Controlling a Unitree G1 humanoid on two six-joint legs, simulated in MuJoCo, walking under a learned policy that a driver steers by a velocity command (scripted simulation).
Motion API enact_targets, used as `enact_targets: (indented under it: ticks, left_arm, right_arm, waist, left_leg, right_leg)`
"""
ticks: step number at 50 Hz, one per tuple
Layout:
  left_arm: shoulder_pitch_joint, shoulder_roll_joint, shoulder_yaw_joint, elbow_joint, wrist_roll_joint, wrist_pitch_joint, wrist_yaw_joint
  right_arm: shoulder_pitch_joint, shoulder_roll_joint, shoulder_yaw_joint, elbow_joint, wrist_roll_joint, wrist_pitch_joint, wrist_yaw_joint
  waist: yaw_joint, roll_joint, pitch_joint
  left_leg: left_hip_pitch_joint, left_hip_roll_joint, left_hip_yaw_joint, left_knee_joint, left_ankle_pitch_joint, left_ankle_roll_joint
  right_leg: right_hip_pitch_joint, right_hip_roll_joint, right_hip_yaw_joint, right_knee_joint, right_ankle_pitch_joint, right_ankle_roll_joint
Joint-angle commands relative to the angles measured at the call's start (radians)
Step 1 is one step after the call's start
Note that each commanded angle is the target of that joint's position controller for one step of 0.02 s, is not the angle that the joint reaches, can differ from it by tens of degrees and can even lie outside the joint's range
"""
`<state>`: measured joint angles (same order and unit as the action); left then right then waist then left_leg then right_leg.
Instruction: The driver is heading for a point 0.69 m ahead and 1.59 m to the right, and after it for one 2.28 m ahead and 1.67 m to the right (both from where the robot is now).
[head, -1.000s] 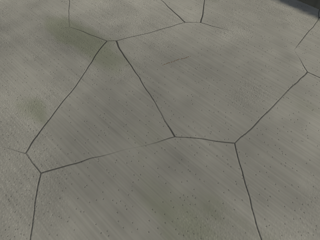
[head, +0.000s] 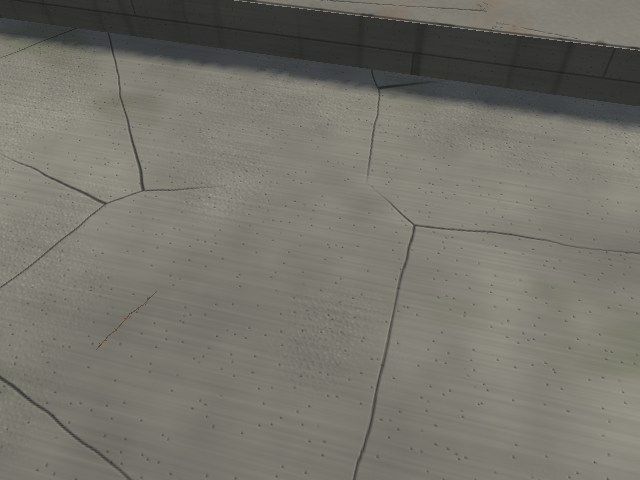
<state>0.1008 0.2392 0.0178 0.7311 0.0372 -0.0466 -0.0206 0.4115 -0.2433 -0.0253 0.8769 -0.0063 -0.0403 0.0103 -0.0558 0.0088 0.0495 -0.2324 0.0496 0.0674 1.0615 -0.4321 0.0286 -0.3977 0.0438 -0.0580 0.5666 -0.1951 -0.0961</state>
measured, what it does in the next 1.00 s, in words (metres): walks ahead, turning right: left foot, then right foot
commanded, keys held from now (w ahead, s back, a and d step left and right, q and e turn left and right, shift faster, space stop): w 0.14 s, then w+e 0.46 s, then e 0.40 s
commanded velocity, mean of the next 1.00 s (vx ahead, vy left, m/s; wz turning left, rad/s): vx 0.40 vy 0.00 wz -0.41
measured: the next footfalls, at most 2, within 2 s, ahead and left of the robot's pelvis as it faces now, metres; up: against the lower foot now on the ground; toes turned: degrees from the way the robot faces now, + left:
left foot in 0.44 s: +0.40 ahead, +0.12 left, +0.00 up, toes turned -5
right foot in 0.92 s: +0.55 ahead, -0.13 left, +0.00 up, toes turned -24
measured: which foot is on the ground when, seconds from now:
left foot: up 0.00-0.42, down 0.44-0.90, up 0.92-1.00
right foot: down 0.00-0.44, up 0.46-0.90, down 0.92-1.00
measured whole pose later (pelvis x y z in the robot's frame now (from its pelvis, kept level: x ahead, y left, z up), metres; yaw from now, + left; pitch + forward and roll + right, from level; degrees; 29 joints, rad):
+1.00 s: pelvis +0.45 -0.03 -0.01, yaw -25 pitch +0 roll +1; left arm 0.11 0.25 0.06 0.77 0.01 0.00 -0.02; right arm 0.24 -0.25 -0.05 0.83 -0.01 0.00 -0.02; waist -0.02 0.02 0.10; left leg -0.35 0.06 0.09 1.16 -0.55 -0.03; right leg -0.44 0.08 -0.04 0.59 -0.16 -0.13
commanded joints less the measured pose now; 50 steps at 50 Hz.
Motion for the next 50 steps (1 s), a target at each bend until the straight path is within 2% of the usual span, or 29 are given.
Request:
enact_targets:
  ticks: [1,3,5,9,13,17,19,20,21,22,23,24,25,26,27,28,30,32,34,38,41,43,44,45,46,47,48,49,50]
  left_arm:
    - [0.206,0.139,0.049,0.040,-0.019,-0.012,0.019]
    - [0.174,0.101,0.036,0.050,-0.022,-0.024,0.018]
    - [0.200,0.114,0.040,0.074,-0.030,-0.038,0.016]
    - [0.265,0.121,0.044,0.121,-0.036,-0.042,0.014]
    - [0.333,0.140,0.050,0.159,-0.034,-0.040,0.015]
    - [0.378,0.159,0.055,0.186,-0.025,-0.035,0.024]
    - [0.359,0.178,0.061,0.186,-0.020,-0.032,0.030]
    - [0.337,0.190,0.065,0.183,-0.019,-0.031,0.030]
    - [0.316,0.197,0.068,0.181,-0.021,-0.031,0.028]
    - [0.308,0.178,0.063,0.175,-0.026,-0.035,0.024]
    - [0.335,0.093,0.044,0.130,-0.050,-0.038,0.022]
    - [0.414,0.070,0.043,0.118,-0.052,-0.032,0.024]
    - [0.370,0.135,0.058,0.145,-0.025,-0.014,0.029]
    - [0.316,0.130,0.061,0.142,-0.021,-0.010,0.019]
    - [0.291,0.105,0.058,0.138,-0.022,-0.005,0.011]
    - [0.279,0.098,0.059,0.137,-0.011,0.007,0.004]
    - [0.267,0.075,0.056,0.131,-0.005,0.027,-0.011]
    - [0.215,0.062,0.054,0.107,-0.007,0.039,-0.017]
    - [0.161,0.049,0.049,0.081,-0.006,0.042,-0.021]
    - [0.041,0.018,0.028,0.033,-0.012,0.037,-0.041]
    - [0.020,0.048,0.035,0.014,0.001,0.042,-0.044]
    - [0.062,0.076,0.046,0.016,0.010,0.041,-0.040]
    - [0.123,0.091,0.056,0.030,0.015,0.032,-0.034]
    - [0.216,0.113,0.068,0.060,0.023,0.018,-0.019]
    - [0.266,0.219,0.094,0.057,0.023,0.007,0.000]
    - [0.248,0.322,0.121,0.031,-0.015,0.024,0.007]
    - [0.266,0.274,0.118,0.018,-0.051,0.041,0.011]
    - [0.194,0.225,0.105,0.013,-0.047,0.051,0.019]
    - [0.132,0.171,0.089,0.011,-0.041,0.059,0.024]
  right_arm:
    - [-0.055,-0.115,-0.027,-0.100,-0.003,-0.021,0.002]
    - [0.001,-0.095,-0.026,-0.069,-0.025,0.007,0.012]
    - [-0.019,-0.081,-0.027,-0.070,-0.030,0.020,0.024]
    - [-0.201,-0.075,-0.027,-0.124,-0.034,0.022,0.026]
    - [-0.340,-0.061,-0.017,-0.165,-0.027,0.014,0.025]
    - [-0.435,-0.081,-0.017,-0.203,-0.020,0.005,0.018]
    - [-0.408,-0.099,-0.022,-0.204,-0.018,-0.005,0.013]
    - [-0.353,-0.111,-0.027,-0.191,-0.018,-0.011,0.007]
    - [-0.242,-0.127,-0.037,-0.156,-0.020,-0.020,-0.002]
    - [-0.083,-0.171,-0.054,-0.111,-0.033,-0.034,-0.016]
    - [0.059,-0.269,-0.076,-0.112,-0.060,-0.041,-0.031]
    - [0.027,-0.311,-0.087,-0.112,-0.052,-0.027,-0.024]
    - [-0.062,-0.210,-0.066,-0.124,-0.034,-0.018,-0.020]
    - [-0.136,-0.137,-0.048,-0.134,-0.024,-0.020,-0.017]
    - [-0.170,-0.107,-0.040,-0.133,-0.025,-0.024,-0.016]
    - [-0.169,-0.091,-0.035,-0.121,-0.022,-0.029,-0.018]
    - [-0.141,-0.085,-0.035,-0.098,-0.016,-0.046,-0.016]
    - [-0.122,-0.096,-0.039,-0.081,-0.009,-0.062,-0.016]
    - [-0.109,-0.098,-0.040,-0.067,-0.008,-0.063,-0.018]
    - [-0.126,-0.115,-0.043,-0.060,-0.005,-0.049,-0.026]
    - [-0.106,-0.149,-0.056,-0.049,0.002,-0.036,-0.034]
    - [-0.110,-0.168,-0.065,-0.049,0.007,-0.020,-0.042]
    - [-0.115,-0.174,-0.068,-0.051,0.008,-0.009,-0.044]
    - [-0.112,-0.176,-0.070,-0.055,0.008,0.001,-0.040]
    - [-0.046,-0.143,-0.062,-0.081,-0.003,0.007,-0.035]
    - [0.024,-0.076,-0.046,-0.126,0.007,0.027,-0.029]
    - [-0.028,-0.114,-0.050,-0.107,-0.019,0.046,-0.033]
    - [-0.094,-0.106,-0.048,-0.121,-0.010,0.050,-0.033]
    - [-0.141,-0.104,-0.047,-0.122,-0.012,0.049,-0.038]
  waist:
    - [0.079,-0.058,-0.089]
    - [0.030,-0.081,-0.074]
    - [0.021,-0.073,-0.057]
    - [0.053,-0.057,0.022]
    - [0.091,-0.061,0.036]
    - [0.115,-0.069,0.040]
    - [0.090,-0.076,0.030]
    - [0.062,-0.080,0.011]
    - [0.010,-0.062,-0.040]
    - [-0.053,-0.008,-0.141]
    - [-0.083,0.135,-0.306]
    - [-0.023,0.311,-0.352]
    - [0.012,0.136,-0.201]
    - [0.029,0.054,-0.090]
    - [0.045,0.055,-0.048]
    - [0.055,0.086,-0.024]
    - [0.066,0.100,-0.023]
    - [0.079,0.081,-0.001]
    - [0.082,0.083,-0.001]
    - [0.061,0.118,-0.011]
    - [0.056,0.116,-0.035]
    - [0.073,0.117,-0.059]
    - [0.096,0.094,-0.094]
    - [0.141,0.022,-0.154]
    - [0.137,-0.145,-0.235]
    - [0.079,-0.271,-0.352]
    - [0.123,-0.092,-0.373]
    - [0.105,-0.071,-0.241]
    - [0.079,-0.034,-0.135]
  left_leg:
    - [-0.394,0.054,-0.086,0.102,0.076,0.020]
    - [-0.290,0.057,-0.079,0.045,0.105,0.002]
    - [-0.301,0.055,-0.064,0.012,0.146,-0.011]
    - [-0.415,0.079,-0.051,-0.146,0.295,-0.043]
    - [-0.406,0.047,-0.039,-0.334,0.402,-0.054]
    - [-0.376,0.013,-0.044,-0.437,0.390,-0.037]
    - [-0.297,-0.005,-0.049,-0.484,0.326,-0.015]
    - [-0.203,-0.026,-0.041,-0.513,0.282,-0.002]
    - [-0.046,-0.054,-0.024,-0.567,0.270,0.014]
    - [0.186,-0.003,-0.070,-0.600,0.275,0.044]
    - [0.456,0.276,-0.385,-0.646,0.091,0.101]
    - [0.519,0.424,-0.749,-0.790,0.063,0.171]
    - [0.377,0.377,-0.665,-0.807,-0.046,0.155]
    - [0.245,0.330,-0.508,-0.828,-0.017,0.136]
    - [0.171,0.284,-0.387,-0.856,0.085,0.114]
    - [0.124,0.252,-0.295,-0.873,0.176,0.101]
    - [0.090,0.231,-0.192,-0.890,0.312,0.100]
    - [0.100,0.239,-0.098,-0.874,0.625,0.115]
    - [0.116,0.226,0.001,-0.837,0.863,0.120]
    - [0.083,0.173,0.142,-0.796,0.889,0.095]
    - [0.147,0.209,0.145,-0.719,0.917,0.081]
    - [0.186,0.225,0.144,-0.602,0.972,0.071]
    - [0.189,0.218,0.149,-0.473,0.954,0.062]
    - [0.151,0.184,0.166,-0.275,0.833,0.027]
    - [-0.037,0.122,0.178,0.006,0.380,-0.022]
    - [-0.303,-0.076,0.086,0.299,-0.293,-0.069]
    - [-0.334,-0.023,-0.069,0.318,-0.237,-0.067]
    - [-0.365,-0.001,-0.080,0.291,-0.151,-0.063]
    - [-0.365,0.027,-0.088,0.203,-0.069,-0.061]
  right_leg:
    - [0.410,-0.299,0.356,-0.293,0.284,-0.146]
    - [0.296,-0.250,0.272,-0.349,0.303,-0.120]
    - [0.273,-0.235,0.242,-0.396,0.298,-0.134]
    - [0.277,-0.214,0.219,-0.460,0.238,-0.142]
    - [0.320,-0.203,0.218,-0.435,0.273,-0.133]
    - [0.394,-0.223,0.258,-0.364,0.361,-0.121]
    - [0.406,-0.234,0.280,-0.310,0.426,-0.101]
    - [0.389,-0.228,0.280,-0.257,0.493,-0.085]
    - [0.360,-0.193,0.259,-0.133,0.577,-0.067]
    - [0.266,-0.127,0.211,0.082,0.511,-0.046]
    - [0.047,-0.025,0.140,0.410,0.164,-0.013]
    - [-0.175,0.074,0.117,0.593,-0.356,-0.003]
    - [-0.221,-0.011,0.162,0.669,-0.281,-0.015]
    - [-0.213,-0.048,0.154,0.646,-0.192,-0.011]
    - [-0.187,-0.079,0.141,0.611,-0.140,-0.003]
    - [-0.168,-0.096,0.131,0.589,-0.121,0.007]
    - [-0.150,-0.104,0.114,0.590,-0.086,0.022]
    - [-0.196,-0.103,0.100,0.570,-0.049,0.039]
    - [-0.222,-0.099,0.072,0.487,-0.001,0.056]
    - [-0.091,-0.071,-0.014,0.179,0.171,0.057]
    - [-0.033,-0.052,-0.036,0.086,0.134,0.034]
    - [0.019,-0.027,-0.037,0.040,0.056,0.002]
    - [0.083,-0.003,-0.036,-0.008,0.047,-0.019]
    - [0.204,0.015,-0.019,-0.103,0.155,-0.045]
    - [0.399,-0.195,0.222,-0.094,0.577,-0.096]
    - [0.574,-0.449,0.619,-0.093,0.951,-0.316]
    - [0.529,-0.413,0.577,-0.138,0.757,-0.319]
    - [0.407,-0.369,0.496,-0.181,0.580,-0.291]
    - [0.296,-0.298,0.431,-0.228,0.461,-0.234]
